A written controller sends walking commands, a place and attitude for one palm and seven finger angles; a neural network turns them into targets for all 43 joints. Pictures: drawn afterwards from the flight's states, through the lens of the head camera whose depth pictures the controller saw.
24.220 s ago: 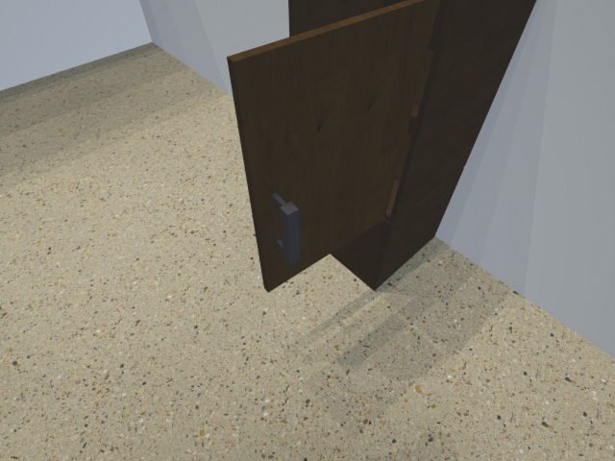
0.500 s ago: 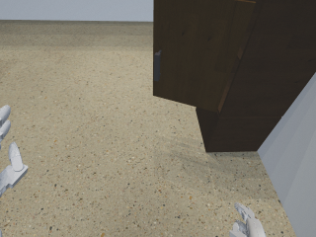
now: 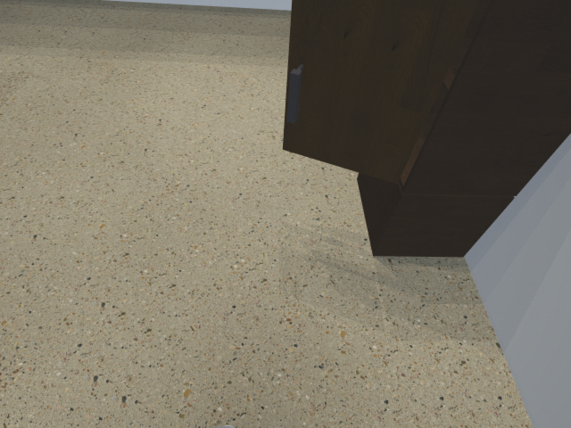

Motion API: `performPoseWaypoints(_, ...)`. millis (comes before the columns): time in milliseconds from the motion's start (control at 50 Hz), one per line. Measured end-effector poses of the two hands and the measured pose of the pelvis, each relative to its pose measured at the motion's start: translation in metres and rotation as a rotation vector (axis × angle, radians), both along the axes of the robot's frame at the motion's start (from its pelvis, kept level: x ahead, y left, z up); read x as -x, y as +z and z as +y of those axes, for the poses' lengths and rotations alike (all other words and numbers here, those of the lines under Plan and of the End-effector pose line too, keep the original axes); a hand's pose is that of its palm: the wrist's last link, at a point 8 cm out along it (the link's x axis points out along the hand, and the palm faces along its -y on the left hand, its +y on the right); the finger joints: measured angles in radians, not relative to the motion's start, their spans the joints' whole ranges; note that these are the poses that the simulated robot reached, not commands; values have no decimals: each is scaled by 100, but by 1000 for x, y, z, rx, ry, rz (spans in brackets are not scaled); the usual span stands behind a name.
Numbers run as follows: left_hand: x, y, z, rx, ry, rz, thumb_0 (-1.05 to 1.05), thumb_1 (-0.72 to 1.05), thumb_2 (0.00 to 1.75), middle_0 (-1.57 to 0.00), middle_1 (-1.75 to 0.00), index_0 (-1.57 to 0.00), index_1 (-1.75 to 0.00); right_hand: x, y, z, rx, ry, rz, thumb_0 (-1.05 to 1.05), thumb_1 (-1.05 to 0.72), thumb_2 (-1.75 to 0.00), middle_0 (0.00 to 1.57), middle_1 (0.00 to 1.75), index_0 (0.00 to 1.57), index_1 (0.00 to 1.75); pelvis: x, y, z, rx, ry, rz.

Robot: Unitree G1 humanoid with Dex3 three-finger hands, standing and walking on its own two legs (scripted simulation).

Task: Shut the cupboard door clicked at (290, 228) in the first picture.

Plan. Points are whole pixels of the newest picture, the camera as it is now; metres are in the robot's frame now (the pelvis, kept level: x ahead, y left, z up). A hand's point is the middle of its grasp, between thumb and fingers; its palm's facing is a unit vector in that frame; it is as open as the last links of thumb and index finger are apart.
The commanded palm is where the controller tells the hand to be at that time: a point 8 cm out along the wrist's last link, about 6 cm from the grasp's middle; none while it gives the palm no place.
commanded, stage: let the arm hang, fingers relaxed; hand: left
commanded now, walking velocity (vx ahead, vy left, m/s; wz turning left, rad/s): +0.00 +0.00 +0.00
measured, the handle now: (296, 93) +0.99 +0.00 -0.09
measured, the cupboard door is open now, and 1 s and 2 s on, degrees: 68 68 68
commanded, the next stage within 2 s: look to check the result in 0.76 s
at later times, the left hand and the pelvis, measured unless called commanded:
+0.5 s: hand out of the picture -0.03 +0.17 -0.17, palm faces +0.00 -0.98 -0.19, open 7.4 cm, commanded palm none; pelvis +0.00 +0.01 +0.01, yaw -1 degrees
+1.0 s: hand out of the picture +0.00 +0.16 -0.17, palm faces -0.01 -0.98 -0.19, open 7.4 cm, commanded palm none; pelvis +0.02 -0.01 +0.01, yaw -1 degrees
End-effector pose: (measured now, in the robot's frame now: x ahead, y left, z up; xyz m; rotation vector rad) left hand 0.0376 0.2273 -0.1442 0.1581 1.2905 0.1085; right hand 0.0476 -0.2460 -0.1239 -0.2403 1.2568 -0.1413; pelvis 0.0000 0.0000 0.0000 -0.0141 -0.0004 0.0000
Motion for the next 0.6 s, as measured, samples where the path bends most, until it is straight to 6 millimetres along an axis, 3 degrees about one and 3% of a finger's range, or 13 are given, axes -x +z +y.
performPoseWaypoints(120, 77, 3, 12, -19, 50, 218, -1, 97, 90, -21, -30, -20, -30, 54, -7, 16, -30, -65, 175, 1, -91, -89, 20, 30, 20, 30, 1, 5, 2, 6, -2, -5)
performPoseWaypoints(240, 113, 14, 15, -39, 67, 320, 0, 93, 90, -20, -29, -20, -30, 76, -14, 31, -67, -114, 216, 1, -91, -89, 20, 30, 20, 30, 1, 7, 7, 1, -13, -13)
performPoseWaypoints(360, 106, 14, 10, -37, 64, 292, 0, 91, 90, -20, -29, -20, -30, 77, -19, 38, -91, -131, 199, 1, -91, -89, 20, 30, 20, 30, 2, 7, 9, -5, -20, -17)
performPoseWaypoints(600, 49, 5, -15, 11, 29, 136, 0, 91, 90, -20, -29, -20, -30, 62, -18, 35, -91, -140, 141, 1, -92, -89, 20, 30, 20, 30, -3, 7, 4, -13, -24, -20)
